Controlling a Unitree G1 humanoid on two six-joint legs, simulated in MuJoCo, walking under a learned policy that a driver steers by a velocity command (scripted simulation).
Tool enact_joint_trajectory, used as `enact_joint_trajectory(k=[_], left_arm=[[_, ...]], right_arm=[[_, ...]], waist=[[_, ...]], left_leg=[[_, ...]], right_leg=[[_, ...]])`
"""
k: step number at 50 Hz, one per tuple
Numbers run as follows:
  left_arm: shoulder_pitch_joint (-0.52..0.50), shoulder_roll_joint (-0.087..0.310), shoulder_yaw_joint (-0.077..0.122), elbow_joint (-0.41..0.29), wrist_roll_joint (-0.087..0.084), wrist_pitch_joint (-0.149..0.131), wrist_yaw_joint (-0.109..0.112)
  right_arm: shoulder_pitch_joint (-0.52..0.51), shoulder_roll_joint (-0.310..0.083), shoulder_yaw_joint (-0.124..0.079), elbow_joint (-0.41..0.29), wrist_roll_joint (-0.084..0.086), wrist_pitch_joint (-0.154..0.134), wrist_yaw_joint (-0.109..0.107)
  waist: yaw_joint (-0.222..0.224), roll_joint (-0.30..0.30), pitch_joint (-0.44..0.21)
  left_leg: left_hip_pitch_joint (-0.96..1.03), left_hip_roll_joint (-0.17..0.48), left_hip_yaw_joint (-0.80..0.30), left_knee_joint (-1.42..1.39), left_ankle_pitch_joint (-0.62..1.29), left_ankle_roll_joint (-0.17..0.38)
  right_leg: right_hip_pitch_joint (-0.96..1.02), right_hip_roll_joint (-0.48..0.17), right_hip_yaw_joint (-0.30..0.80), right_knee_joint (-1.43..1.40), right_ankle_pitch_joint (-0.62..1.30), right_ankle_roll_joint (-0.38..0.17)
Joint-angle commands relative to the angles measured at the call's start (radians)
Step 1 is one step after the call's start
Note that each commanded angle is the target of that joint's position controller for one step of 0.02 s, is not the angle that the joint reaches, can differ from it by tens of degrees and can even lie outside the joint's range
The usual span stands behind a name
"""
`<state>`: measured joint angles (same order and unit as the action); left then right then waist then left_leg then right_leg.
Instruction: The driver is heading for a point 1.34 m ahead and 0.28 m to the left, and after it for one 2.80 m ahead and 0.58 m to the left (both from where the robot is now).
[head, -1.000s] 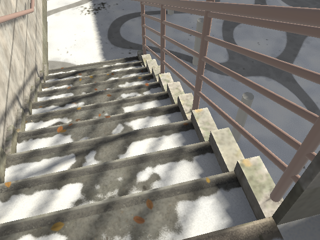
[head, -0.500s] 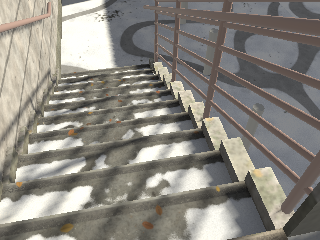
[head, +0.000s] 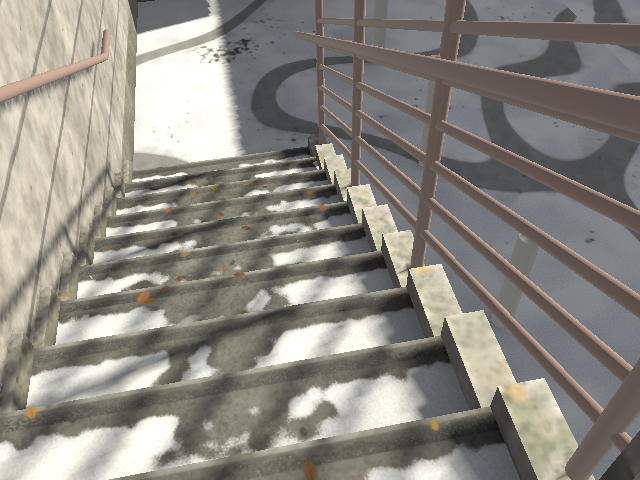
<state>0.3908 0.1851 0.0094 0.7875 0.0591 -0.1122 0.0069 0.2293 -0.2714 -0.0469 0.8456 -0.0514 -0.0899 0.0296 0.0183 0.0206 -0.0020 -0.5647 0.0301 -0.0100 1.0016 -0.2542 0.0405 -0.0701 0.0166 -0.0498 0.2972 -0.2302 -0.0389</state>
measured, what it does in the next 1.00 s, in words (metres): walks ahead, turning left: left foot, then right foot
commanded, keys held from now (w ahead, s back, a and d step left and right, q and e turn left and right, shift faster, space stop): q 0.30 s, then w+q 0.22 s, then w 0.48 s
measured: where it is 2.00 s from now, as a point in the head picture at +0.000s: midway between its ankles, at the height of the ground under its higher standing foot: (253, 399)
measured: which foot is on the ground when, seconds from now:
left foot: up 0.00-0.22, down 0.24-0.68, up 0.70-1.00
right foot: down 0.00-0.26, up 0.28-0.66, down 0.68-1.00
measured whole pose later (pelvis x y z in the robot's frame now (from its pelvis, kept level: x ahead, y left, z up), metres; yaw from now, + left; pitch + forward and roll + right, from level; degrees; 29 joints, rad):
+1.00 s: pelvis +0.30 +0.06 -0.04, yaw +21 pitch +5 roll -2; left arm 0.57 0.13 -0.04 0.92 0.07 -0.12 0.02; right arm 0.17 -0.20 0.02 0.77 -0.10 -0.07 0.07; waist 0.12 0.03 -0.11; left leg -0.86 0.12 -0.04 0.88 0.30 0.00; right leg -0.17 0.07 -0.08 0.60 -0.52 -0.07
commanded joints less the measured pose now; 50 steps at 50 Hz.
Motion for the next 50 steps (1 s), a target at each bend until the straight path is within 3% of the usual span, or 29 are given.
enact_joint_trajectory(k=[1,6,11,12,13,14,15,16,17,18,19,22,26,31,33,34,35,36,37,38,40,42,43,44,46,47,48,49,50], left_arm=[[-0.029,0.182,0.051,-0.060,0.007,-0.011,0.012],[-0.035,0.221,0.081,-0.034,0.020,0.001,-0.012],[-0.130,0.247,0.092,-0.077,0.017,0.008,0.010],[-0.159,0.231,0.081,-0.095,0.004,0.001,0.008],[-0.103,0.190,0.066,-0.102,0.016,0.001,-0.010],[0.055,0.099,0.029,-0.115,0.036,-0.001,-0.026],[-0.082,0.140,0.033,-0.137,-0.015,0.005,-0.034],[-0.226,0.168,0.042,-0.184,-0.033,0.019,-0.023],[-0.229,0.226,0.055,-0.167,-0.004,0.030,-0.001],[-0.168,0.202,0.039,-0.141,0.029,0.037,0.017],[-0.139,0.154,0.017,-0.128,0.055,0.050,0.012],[-0.088,0.141,0.003,-0.125,0.024,0.073,-0.009],[-0.147,0.124,-0.018,-0.141,0.015,0.074,-0.019],[-0.126,0.126,-0.030,-0.130,0.003,0.040,-0.034],[-0.074,0.135,-0.026,-0.129,0.000,0.013,-0.032],[0.022,0.145,-0.018,-0.107,0.010,-0.006,-0.023],[0.107,0.263,0.018,-0.090,0.014,-0.023,-0.011],[0.089,0.262,0.022,-0.099,0.016,-0.016,-0.024],[0.014,0.200,0.015,-0.092,0.006,-0.010,-0.031],[-0.029,0.117,-0.004,-0.080,-0.016,-0.008,-0.031],[-0.019,0.054,-0.017,-0.052,-0.004,-0.008,-0.024],[0.041,0.069,-0.013,-0.017,0.009,-0.011,-0.018],[0.093,0.077,-0.012,0.015,0.035,-0.009,-0.009],[0.136,0.084,-0.011,0.039,0.036,-0.009,-0.009],[0.225,0.024,-0.032,0.112,0.025,-0.016,0.002],[0.279,0.017,-0.035,0.114,0.005,-0.022,0.019],[0.324,0.016,-0.039,0.141,0.005,-0.021,0.024],[0.262,0.009,-0.043,0.116,0.000,-0.020,0.021],[0.255,0.057,-0.039,0.122,0.008,-0.012,0.007]], right_arm=[[-0.047,-0.012,0.002,-0.048,0.018,0.001,0.042],[-0.062,-0.004,0.018,-0.069,-0.019,0.038,0.048],[-0.048,-0.074,-0.002,-0.067,0.029,0.003,0.036],[0.005,-0.124,-0.025,-0.062,0.049,-0.017,0.024],[0.104,-0.217,-0.058,-0.066,0.031,-0.034,-0.007],[0.239,-0.302,-0.084,-0.079,0.007,-0.026,-0.038],[0.330,-0.264,-0.072,-0.037,-0.031,-0.045,-0.022],[0.295,-0.232,-0.080,-0.031,-0.016,-0.058,-0.019],[0.191,-0.156,-0.057,-0.046,0.021,-0.044,-0.023],[0.111,-0.089,-0.027,-0.068,0.036,-0.031,-0.028],[0.060,-0.065,-0.008,-0.088,0.028,-0.025,-0.035],[-0.027,-0.089,-0.001,-0.155,0.002,-0.044,-0.044],[0.055,-0.151,-0.023,-0.183,0.016,-0.053,-0.025],[0.046,-0.117,-0.012,-0.231,0.022,-0.013,0.025],[0.033,-0.083,0.000,-0.226,0.018,-0.004,0.025],[0.022,-0.032,0.015,-0.219,0.013,-0.012,0.022],[0.025,0.042,0.032,-0.241,0.014,-0.020,0.029],[0.040,-0.016,0.011,-0.239,-0.019,-0.029,0.017],[0.030,-0.045,0.007,-0.209,-0.021,-0.027,-0.004],[0.042,-0.042,0.012,-0.181,-0.029,-0.012,-0.025],[0.043,-0.019,0.025,-0.159,-0.038,0.003,-0.020],[-0.018,0.000,0.033,-0.161,-0.026,0.003,0.023],[-0.009,0.019,0.047,-0.148,-0.044,0.000,0.048],[-0.021,0.013,0.044,-0.144,-0.045,-0.002,0.061],[-0.085,0.017,0.053,-0.158,-0.050,0.005,0.058],[-0.129,0.019,0.053,-0.160,-0.058,0.000,0.043],[-0.178,0.026,0.058,-0.161,-0.053,0.002,0.040],[-0.192,0.014,0.058,-0.148,-0.035,-0.002,0.038],[-0.213,0.036,0.065,-0.149,-0.039,0.012,0.045]], waist=[[-0.016,-0.073,0.027],[-0.019,-0.082,-0.017],[-0.031,-0.096,-0.023],[-0.058,-0.075,-0.059],[-0.064,0.080,-0.175],[-0.048,0.290,-0.483],[-0.150,0.066,-0.397],[-0.153,0.042,-0.169],[-0.101,-0.003,-0.116],[-0.041,-0.006,-0.089],[-0.004,0.016,-0.041],[0.032,0.029,-0.065],[-0.039,0.048,-0.060],[-0.051,0.048,-0.053],[-0.009,0.038,-0.051],[0.036,-0.025,-0.067],[0.061,-0.207,-0.033],[0.057,-0.180,-0.032],[0.030,-0.056,0.018],[0.017,-0.067,-0.023],[0.013,-0.035,-0.027],[0.036,-0.044,-0.031],[0.041,-0.056,-0.040],[0.053,-0.058,-0.027],[0.081,-0.082,-0.004],[0.121,-0.090,-0.020],[0.142,-0.106,0.010],[0.124,-0.038,0.025],[0.111,-0.048,0.005]], left_leg=[[-0.041,0.027,0.046,-0.133,0.143,-0.053],[-0.036,0.046,0.029,-0.257,0.206,-0.052],[0.156,-0.037,0.092,-0.383,0.213,0.004],[0.321,-0.100,0.129,-0.417,0.288,0.051],[0.586,-0.025,-0.004,-0.439,0.770,0.189],[0.942,0.312,-0.463,-0.526,1.082,0.517],[0.861,0.363,-0.582,-0.622,0.899,0.469],[0.663,0.327,-0.513,-0.661,0.590,0.384],[0.506,0.261,-0.442,-0.714,0.292,0.321],[0.359,0.210,-0.409,-0.775,0.056,0.286],[0.224,0.186,-0.411,-0.821,-0.086,0.251],[0.090,0.092,-0.328,-0.843,-0.193,0.195],[0.134,0.079,-0.343,-0.803,-0.209,0.198],[0.153,0.101,-0.403,-0.666,-0.331,0.242],[0.069,0.080,-0.412,-0.555,-0.292,0.233],[-0.049,0.037,-0.383,-0.383,-0.252,0.187],[-0.312,-0.134,-0.196,-0.079,-0.260,0.058],[-0.518,-0.141,-0.217,0.089,-0.326,0.002],[-0.604,-0.083,-0.257,0.188,-0.205,-0.014],[-0.572,-0.039,-0.204,0.274,-0.138,-0.040],[-0.530,-0.001,-0.148,0.261,0.017,-0.068],[-0.419,0.030,-0.043,0.194,0.118,-0.073],[-0.383,0.052,-0.020,0.222,0.193,-0.059],[-0.395,0.052,-0.004,0.196,0.229,-0.050],[-0.552,0.105,-0.077,0.062,0.390,-0.036],[-0.618,0.095,-0.055,-0.065,0.480,-0.044],[-0.638,0.099,-0.042,-0.121,0.538,-0.045],[-0.490,0.106,-0.044,-0.282,0.714,-0.044],[-0.237,0.068,0.036,-0.313,0.811,-0.021]], right_leg=[[-0.012,-0.225,0.043,-0.129,0.591,-0.181],[0.066,-0.295,-0.021,-0.031,0.894,-0.207],[0.027,-0.248,-0.103,0.127,0.770,-0.097],[-0.060,-0.193,-0.123,0.242,0.791,-0.058],[-0.216,-0.113,-0.152,0.500,0.537,0.038],[-0.411,0.035,-0.087,0.903,-0.539,0.136],[-0.535,0.032,0.145,1.053,-0.544,0.108],[-0.640,-0.016,0.191,1.080,-0.502,0.086],[-0.615,-0.059,0.178,1.087,-0.413,0.071],[-0.560,-0.096,0.196,1.013,-0.320,0.064],[-0.499,-0.115,0.191,0.937,-0.295,0.058],[-0.395,-0.070,0.115,0.840,-0.195,0.070],[-0.363,-0.057,0.053,0.603,-0.275,0.123],[-0.261,-0.016,-0.015,0.349,-0.129,0.053],[-0.134,-0.016,0.009,0.265,-0.108,-0.012],[-0.007,-0.088,0.116,0.219,-0.086,-0.069],[0.103,-0.322,0.527,0.047,-0.011,-0.296],[0.149,-0.443,0.824,-0.040,-0.093,-0.439],[0.133,-0.429,0.730,-0.030,-0.162,-0.398],[0.096,-0.353,0.597,-0.006,-0.225,-0.339],[0.040,-0.246,0.408,0.037,0.004,-0.273],[-0.068,-0.197,0.258,0.038,0.299,-0.262],[-0.104,-0.175,0.214,0.082,0.312,-0.246],[-0.112,-0.175,0.198,0.101,0.348,-0.249],[0.037,-0.199,0.249,0.152,0.288,-0.227],[0.150,-0.177,0.228,0.181,0.190,-0.202],[0.145,-0.188,0.249,0.203,0.174,-0.204],[-0.020,-0.142,0.202,0.244,0.140,-0.198],[-0.231,-0.103,0.134,0.233,0.059,-0.193]])
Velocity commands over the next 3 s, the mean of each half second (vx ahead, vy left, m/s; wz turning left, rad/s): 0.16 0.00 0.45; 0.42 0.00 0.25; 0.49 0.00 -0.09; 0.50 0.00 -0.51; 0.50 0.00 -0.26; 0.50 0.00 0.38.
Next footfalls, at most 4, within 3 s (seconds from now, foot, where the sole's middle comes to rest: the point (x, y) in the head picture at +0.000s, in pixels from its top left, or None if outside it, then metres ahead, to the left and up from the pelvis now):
0.24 left None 0.21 0.15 -0.79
0.68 right None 0.24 -0.05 -0.79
1.22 left None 0.49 0.27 -0.95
1.78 right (297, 402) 0.88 0.14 -1.11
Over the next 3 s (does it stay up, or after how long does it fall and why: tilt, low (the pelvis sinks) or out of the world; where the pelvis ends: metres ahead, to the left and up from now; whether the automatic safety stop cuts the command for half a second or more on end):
stays up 1.45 0.20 -0.67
